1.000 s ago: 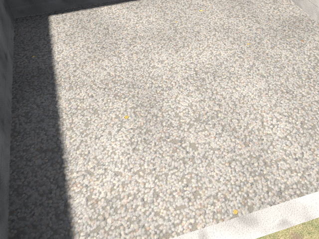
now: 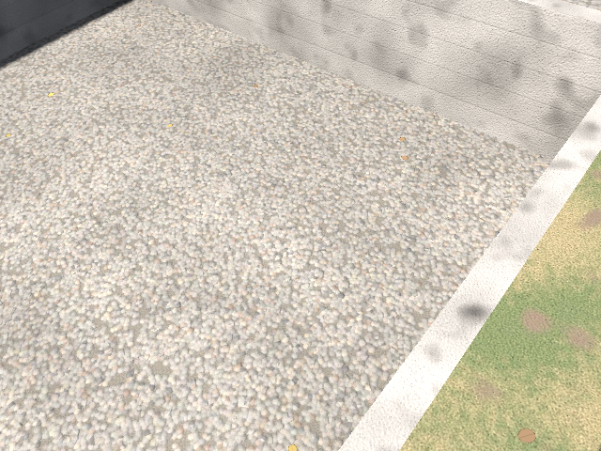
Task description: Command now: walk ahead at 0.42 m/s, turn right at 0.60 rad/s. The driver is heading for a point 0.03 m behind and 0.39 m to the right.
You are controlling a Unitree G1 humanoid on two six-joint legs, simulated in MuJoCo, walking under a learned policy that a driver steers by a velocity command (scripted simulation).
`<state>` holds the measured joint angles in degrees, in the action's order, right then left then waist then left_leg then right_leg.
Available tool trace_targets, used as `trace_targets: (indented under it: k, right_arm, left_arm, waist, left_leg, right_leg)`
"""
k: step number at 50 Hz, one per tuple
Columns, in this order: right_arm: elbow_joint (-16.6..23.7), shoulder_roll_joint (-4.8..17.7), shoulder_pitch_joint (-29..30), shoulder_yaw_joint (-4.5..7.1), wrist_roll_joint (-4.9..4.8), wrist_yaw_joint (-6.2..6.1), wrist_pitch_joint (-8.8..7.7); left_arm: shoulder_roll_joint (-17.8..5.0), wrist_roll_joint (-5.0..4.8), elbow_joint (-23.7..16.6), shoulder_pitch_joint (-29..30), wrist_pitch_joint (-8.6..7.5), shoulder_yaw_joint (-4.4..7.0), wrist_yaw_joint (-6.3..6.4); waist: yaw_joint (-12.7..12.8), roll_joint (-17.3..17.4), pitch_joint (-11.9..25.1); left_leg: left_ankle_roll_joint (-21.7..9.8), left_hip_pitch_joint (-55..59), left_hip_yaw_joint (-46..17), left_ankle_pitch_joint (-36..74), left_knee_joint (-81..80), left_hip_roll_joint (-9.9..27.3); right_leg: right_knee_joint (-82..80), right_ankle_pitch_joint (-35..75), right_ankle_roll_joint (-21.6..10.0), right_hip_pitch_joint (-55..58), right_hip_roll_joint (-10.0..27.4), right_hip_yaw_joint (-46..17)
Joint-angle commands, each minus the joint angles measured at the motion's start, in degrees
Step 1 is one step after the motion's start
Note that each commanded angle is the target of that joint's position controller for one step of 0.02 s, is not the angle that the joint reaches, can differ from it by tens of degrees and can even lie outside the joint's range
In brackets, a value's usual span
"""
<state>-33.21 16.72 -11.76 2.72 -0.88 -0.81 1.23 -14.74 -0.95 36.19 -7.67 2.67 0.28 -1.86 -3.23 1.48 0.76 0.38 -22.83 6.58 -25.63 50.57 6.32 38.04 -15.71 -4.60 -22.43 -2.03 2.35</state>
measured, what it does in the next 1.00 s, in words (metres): walks ahead, turning right: left foot, then right foot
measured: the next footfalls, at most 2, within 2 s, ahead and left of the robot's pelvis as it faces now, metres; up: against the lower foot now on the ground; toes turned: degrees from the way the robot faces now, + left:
left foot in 0.38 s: +0.24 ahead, +0.04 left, +0.00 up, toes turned -18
right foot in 0.84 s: +0.37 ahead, -0.39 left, +0.00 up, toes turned -32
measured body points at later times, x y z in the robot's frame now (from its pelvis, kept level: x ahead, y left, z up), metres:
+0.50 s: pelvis +0.16 -0.05 +0.01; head +0.15 -0.06 +0.46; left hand +0.40 +0.15 -0.07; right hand +0.25 -0.33 -0.07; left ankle +0.20 +0.05 -0.72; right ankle +0.06 -0.14 -0.59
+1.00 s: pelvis +0.27 -0.25 +0.00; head +0.30 -0.28 +0.44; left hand +0.56 -0.13 -0.10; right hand +0.25 -0.57 -0.09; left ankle +0.29 -0.08 -0.62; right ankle +0.33 -0.37 -0.72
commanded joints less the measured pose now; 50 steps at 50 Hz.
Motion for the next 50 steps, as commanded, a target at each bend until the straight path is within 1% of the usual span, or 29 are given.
trace_targets:
  k: [1,3,4,8,11,14,16,17,18,19,20,21,22,23,25,26,29,32,33,36,38,40,42,43,44,45,46,47,50]
  right_arm:
    - [9.15,6.24,7.63,0.99,-1.60,0.43,-2.99]
    - [7.38,5.16,3.73,1.10,1.17,0.52,-3.71]
    - [7.09,4.26,3.53,0.89,1.99,1.03,-3.94]
    - [6.89,1.95,6.27,-0.31,1.78,1.11,-4.49]
    - [9.08,-0.91,13.36,-1.76,2.66,1.28,-5.70]
    - [9.77,-1.41,12.41,-1.68,1.24,0.80,-5.58]
    - [8.22,0.40,8.21,-0.34,-0.58,0.13,-6.16]
    - [7.33,0.65,5.44,0.03,-0.59,0.26,-6.61]
    - [6.35,0.80,-0.44,0.47,-0.41,0.37,-7.24]
    - [3.88,4.32,-11.48,1.55,0.50,0.29,-7.63]
    - [4.67,9.92,-13.52,2.18,2.38,0.04,-8.02]
    - [6.04,5.04,-8.58,1.45,1.47,-0.33,-8.09]
    - [6.99,1.03,-5.67,0.46,0.92,-0.84,-7.91]
    - [6.93,-0.37,-4.79,0.10,0.29,-1.13,-7.64]
    - [6.29,0.04,-2.34,-0.54,1.40,-1.03,-7.92]
    - [4.95,0.16,-3.12,-0.80,2.85,-0.83,-8.13]
    - [0.59,1.21,-4.72,-0.77,1.85,0.00,-8.42]
    - [-2.08,1.82,-4.91,-0.67,0.86,-0.12,-7.59]
    - [-1.57,2.19,-2.22,-0.95,1.88,0.23,-7.01]
    - [-0.90,7.88,1.11,0.30,0.14,0.43,-5.47]
    - [-0.80,10.99,1.52,1.00,-1.88,1.72,-5.37]
    - [-0.98,12.36,0.70,1.49,-3.90,2.91,-4.03]
    - [-1.13,9.01,-0.56,0.37,-2.18,2.90,-2.69]
    - [1.30,0.84,-2.46,-2.39,2.87,2.27,-2.45]
    - [-0.26,-0.54,-13.80,-2.96,1.77,1.63,-2.44]
    - [0.75,5.78,-7.68,-1.43,-0.42,1.37,-2.92]
    - [1.07,8.16,0.08,-0.59,-0.80,0.56,-3.17]
    - [0.48,7.56,3.27,-0.48,-0.22,-0.85,-2.55]
    - [2.34,7.12,3.96,-0.17,0.85,-1.33,-1.20]
  left_arm:
    - [-11.70,0.33,-2.20,-9.42,-2.30,3.25,0.25]
    - [-8.44,-0.61,-2.02,-7.20,-2.40,1.86,0.57]
    - [-7.23,-0.70,-2.15,-6.11,-2.41,1.30,0.56]
    - [-7.35,0.84,-0.95,-10.30,-2.53,1.05,2.02]
    - [-7.78,0.55,-0.36,-10.84,-1.91,1.54,3.68]
    - [-8.15,0.29,-0.64,-9.06,-1.54,1.86,3.51]
    - [-5.85,-0.46,-2.06,-4.46,-1.06,0.97,3.13]
    - [-5.70,-0.98,-2.38,-2.33,-0.76,0.90,3.14]
    - [-5.93,-0.73,-4.21,1.63,-0.47,0.74,3.29]
    - [-2.44,0.02,-5.16,2.26,-1.13,-0.40,2.71]
    - [-0.50,-0.22,-5.24,-5.63,-1.97,-0.87,2.17]
    - [-9.18,-1.92,-3.42,-8.78,-2.92,1.78,1.56]
    - [-11.98,-2.14,-2.90,-4.05,-2.80,2.78,1.49]
    - [-10.42,-1.38,-3.62,-2.05,-2.14,2.58,1.48]
    - [-7.73,-1.95,-5.34,1.01,-0.83,2.10,1.31]
    - [-7.27,-2.60,-5.46,1.41,-0.38,2.03,1.00]
    - [-6.81,-3.17,-5.25,0.60,0.51,2.29,1.32]
    - [-5.40,-2.14,-7.20,6.11,0.98,2.03,1.65]
    - [-4.67,-1.72,-7.88,7.28,0.57,1.57,1.20]
    - [-2.20,-0.86,-8.10,11.32,-0.44,0.49,-0.85]
    - [-4.80,-1.63,-7.75,10.62,-0.26,1.31,-1.47]
    - [-10.07,-0.65,-5.67,3.44,-0.11,3.80,-1.35]
    - [-15.60,0.33,0.09,-9.53,0.30,6.95,0.05]
    - [-19.60,0.04,-0.40,-11.05,-0.03,6.96,1.07]
    - [-20.29,0.80,-3.79,-8.06,-1.57,5.88,0.69]
    - [-17.93,0.38,-4.09,-4.77,-1.76,6.72,-0.47]
    - [-13.92,-0.69,-2.36,-2.38,-2.28,5.95,-0.66]
    - [-10.70,-1.40,-1.87,1.01,-2.33,5.10,-0.11]
    - [-9.08,-0.64,-1.83,4.85,-2.87,4.69,1.17]
  waist:
    - [5.31,-8.36,-1.17]
    - [2.54,-3.43,0.56]
    - [1.94,-6.08,0.87]
    - [3.07,-6.22,1.67]
    - [5.11,-7.78,0.01]
    - [4.61,-10.44,0.43]
    - [2.26,-7.42,0.24]
    - [0.69,-7.23,0.78]
    - [-3.10,-7.83,4.25]
    - [-6.44,-1.60,12.84]
    - [-1.09,14.12,18.23]
    - [1.91,9.15,13.15]
    - [1.96,3.54,3.27]
    - [2.16,-2.24,-1.47]
    - [3.01,-1.10,-6.94]
    - [3.03,-1.04,-6.42]
    - [3.93,1.47,-7.72]
    - [2.58,3.17,-9.48]
    - [2.65,2.28,-9.59]
    - [0.82,5.11,-3.88]
    - [0.77,9.11,-0.76]
    - [4.58,8.89,2.77]
    - [9.76,0.86,7.21]
    - [5.46,-15.13,12.43]
    - [0.77,-14.71,30.26]
    - [3.31,-7.05,27.72]
    - [3.94,-4.09,14.37]
    - [3.86,-2.38,8.14]
    - [1.53,-6.76,4.79]
  left_leg:
    - [0.97,-33.73,-9.26,-2.44,24.23,-5.18]
    - [1.30,-29.68,-9.32,3.36,25.49,-3.52]
    - [1.29,-27.04,-8.37,5.91,25.13,-3.68]
    - [1.58,-20.36,-6.23,11.19,16.64,-6.65]
    - [1.27,-10.60,-2.66,12.62,3.43,-10.47]
    - [1.38,-0.88,-2.71,9.08,-3.58,-12.91]
    - [1.34,3.22,-5.76,11.34,-14.38,-11.96]
    - [0.27,7.73,-6.51,16.02,-21.93,-11.26]
    - [-1.57,19.01,-7.78,24.06,-28.40,-9.51]
    - [-5.17,38.44,-17.19,27.86,-27.27,1.08]
    - [-16.17,48.84,-45.32,37.87,-25.29,18.42]
    - [-22.27,41.75,-51.93,24.57,-28.43,25.28]
    - [-20.69,33.86,-44.00,19.19,-30.20,21.85]
    - [-17.60,28.54,-36.68,13.81,-32.22,18.25]
    - [-13.89,19.88,-26.26,12.96,-37.29,11.98]
    - [-13.54,18.54,-23.09,16.92,-38.50,10.79]
    - [-12.27,17.13,-13.87,20.35,-42.11,8.90]
    - [-10.66,21.85,-6.11,31.43,-41.71,8.60]
    - [-9.52,20.76,-3.40,31.99,-40.38,7.55]
    - [-7.71,16.70,4.08,39.41,-37.86,6.42]
    - [-6.09,18.85,4.90,40.58,-35.80,7.52]
    - [-3.90,24.27,5.03,42.58,-25.47,9.32]
    - [0.80,15.42,5.15,35.07,-2.24,6.21]
    - [3.86,-3.03,2.53,-18.48,21.44,-0.44]
    - [7.24,-7.69,-10.89,-21.93,35.79,-5.39]
    - [6.80,-10.20,-11.25,-13.45,36.55,-6.68]
    - [4.89,-14.85,-9.39,-8.82,32.34,-5.40]
    - [4.27,-14.84,-9.52,-6.18,29.65,-4.05]
    - [2.89,-5.28,-10.07,-1.55,21.31,-4.28]
  right_leg:
    - [-24.21,-19.64,-15.96,21.70,19.62,-39.80]
    - [-19.04,-13.91,-13.06,18.01,15.00,-31.27]
    - [-18.08,-12.22,-12.33,15.01,12.48,-28.06]
    - [-18.04,-2.80,-13.01,12.71,8.96,-26.06]
    - [-15.42,11.80,-12.24,8.56,4.90,-21.60]
    - [-15.06,22.07,-12.77,6.46,5.46,-25.25]
    - [-12.47,23.03,-12.52,9.77,6.91,-30.51]
    - [-10.05,23.29,-11.56,10.57,6.09,-31.17]
    - [-5.54,25.93,-9.82,7.21,3.86,-30.76]
    - [14.04,12.73,-5.80,-1.02,-0.74,-26.03]
    - [30.98,-21.12,-1.17,-15.46,-11.19,-25.88]
    - [43.24,-20.09,2.07,-24.34,-7.09,-24.18]
    - [49.54,-16.10,3.61,-28.30,-4.34,-21.08]
    - [52.82,-11.22,4.38,-29.75,-2.48,-18.13]
    - [56.85,-4.70,5.13,-30.05,-0.10,-14.47]
    - [59.34,-4.12,4.99,-28.68,0.03,-13.72]
    - [58.23,-0.84,5.17,-29.52,1.34,-12.32]
    - [51.14,1.87,6.89,-33.99,2.48,-10.48]
    - [43.93,3.71,7.35,-32.57,3.68,-9.46]
    - [22.37,13.17,7.67,-15.71,5.30,-0.52]
    - [10.09,11.78,7.68,-6.82,4.82,-0.17]
    - [-3.28,16.39,5.53,2.30,1.82,1.30]
    - [-12.54,22.98,0.98,22.55,-2.27,0.28]
    - [-1.83,52.59,-2.98,37.60,9.02,-16.43]
    - [-6.10,54.79,-16.32,42.94,22.56,-39.04]
    - [-18.72,17.41,-19.63,34.68,22.70,-44.51]
    - [-22.13,-2.11,-15.47,25.96,18.03,-39.47]
    - [-22.31,-8.36,-11.85,19.60,14.69,-36.24]
    - [-22.87,-3.49,-9.23,6.26,9.99,-28.40]
Keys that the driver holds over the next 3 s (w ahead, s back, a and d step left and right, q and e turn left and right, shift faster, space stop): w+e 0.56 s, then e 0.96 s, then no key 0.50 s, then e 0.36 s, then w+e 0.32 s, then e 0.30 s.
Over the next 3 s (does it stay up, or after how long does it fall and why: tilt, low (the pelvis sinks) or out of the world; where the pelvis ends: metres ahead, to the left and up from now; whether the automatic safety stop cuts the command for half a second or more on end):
stays up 0.32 -0.51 0.00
